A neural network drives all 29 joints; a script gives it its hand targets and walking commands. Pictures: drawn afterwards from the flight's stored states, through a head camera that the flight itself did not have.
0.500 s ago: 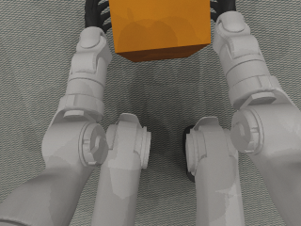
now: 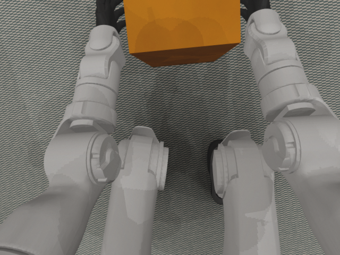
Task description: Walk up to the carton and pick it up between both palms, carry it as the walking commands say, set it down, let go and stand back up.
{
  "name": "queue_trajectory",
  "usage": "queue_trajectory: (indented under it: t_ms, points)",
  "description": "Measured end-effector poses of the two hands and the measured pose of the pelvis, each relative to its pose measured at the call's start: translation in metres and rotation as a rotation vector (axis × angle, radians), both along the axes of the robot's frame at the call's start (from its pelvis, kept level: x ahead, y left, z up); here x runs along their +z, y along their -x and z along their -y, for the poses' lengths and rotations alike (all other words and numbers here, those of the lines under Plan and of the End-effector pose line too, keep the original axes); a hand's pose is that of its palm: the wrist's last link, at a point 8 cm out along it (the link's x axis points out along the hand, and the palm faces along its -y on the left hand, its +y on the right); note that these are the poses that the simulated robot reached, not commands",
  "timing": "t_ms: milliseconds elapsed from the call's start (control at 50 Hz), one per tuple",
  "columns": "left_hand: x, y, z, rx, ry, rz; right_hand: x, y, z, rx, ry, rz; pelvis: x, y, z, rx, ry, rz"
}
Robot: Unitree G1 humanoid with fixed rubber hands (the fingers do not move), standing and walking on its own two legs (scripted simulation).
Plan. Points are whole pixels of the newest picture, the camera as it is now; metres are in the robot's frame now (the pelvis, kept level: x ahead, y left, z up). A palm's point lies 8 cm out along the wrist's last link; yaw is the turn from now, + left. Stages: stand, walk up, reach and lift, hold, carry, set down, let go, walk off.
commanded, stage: set down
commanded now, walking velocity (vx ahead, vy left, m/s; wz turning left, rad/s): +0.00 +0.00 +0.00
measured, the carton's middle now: (180, 11) +0.56 +0.02 -0.24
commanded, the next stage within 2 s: let go in 1.68 s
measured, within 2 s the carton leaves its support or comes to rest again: neither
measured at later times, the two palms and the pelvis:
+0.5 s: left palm (91, 26) +0.51 +0.18 -0.16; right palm (280, 4) +0.55 -0.16 -0.16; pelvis -0.02 +0.00 +0.02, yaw +1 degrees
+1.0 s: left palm out of the picture +0.51 +0.18 +0.01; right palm out of the picture +0.55 -0.16 +0.01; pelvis +0.00 +0.00 +0.13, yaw +0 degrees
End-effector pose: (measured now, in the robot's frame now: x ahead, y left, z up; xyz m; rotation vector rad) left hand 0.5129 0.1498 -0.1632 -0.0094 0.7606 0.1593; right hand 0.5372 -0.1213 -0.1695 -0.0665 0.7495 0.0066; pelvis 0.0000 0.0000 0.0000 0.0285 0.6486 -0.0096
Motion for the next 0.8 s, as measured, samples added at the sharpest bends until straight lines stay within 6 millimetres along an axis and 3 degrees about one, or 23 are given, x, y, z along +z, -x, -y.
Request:
queue_trajectory:
  t_ms: [80, 240, 320, 500, 580, 680, 800]
  points:
    - [-0.001, 0.002, -0.002, -0.017, -0.014, -0.001, -0.002, 0.001, 0.004, 0.010, 0.011, 0.007, 0.003, 0.000, -0.001, 0.003, 0.001, -0.011]
    - [-0.007, 0.015, -0.029, 0.038, -0.044, -0.033, -0.006, 0.010, 0.039, -0.039, 0.073, -0.017, 0.011, 0.003, -0.005, 0.011, 0.005, -0.046]
    - [-0.007, 0.016, -0.037, 0.053, -0.041, -0.028, -0.005, 0.011, 0.048, -0.044, 0.070, -0.017, 0.010, 0.006, -0.004, 0.012, 0.006, -0.041]
    - [0.007, 0.001, -0.031, 0.045, -0.015, 0.082, 0.011, -0.008, 0.036, -0.030, 0.029, 0.095, 0.017, 0.019, -0.001, 0.014, 0.003, 0.073]
    - [0.013, 0.005, -0.026, 0.051, 0.000, 0.086, 0.020, -0.004, 0.026, -0.021, 0.026, 0.093, 0.026, 0.022, 0.001, 0.012, 0.006, 0.098]
    - [0.050, 0.015, -0.029, 0.081, -0.015, 0.080, 0.053, 0.005, 0.025, -0.034, 0.036, 0.070, 0.049, 0.018, 0.001, 0.012, 0.013, 0.125]
    - [0.110, 0.002, -0.045, 0.092, -0.059, 0.108, 0.107, -0.005, 0.030, -0.034, 0.071, 0.077, 0.085, 0.015, 0.001, 0.015, 0.016, 0.135]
